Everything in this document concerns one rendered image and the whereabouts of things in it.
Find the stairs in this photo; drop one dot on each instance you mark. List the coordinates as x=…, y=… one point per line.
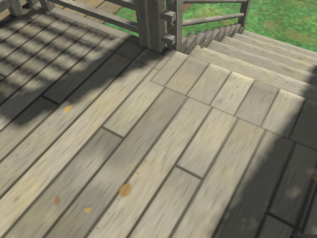
x=273, y=62

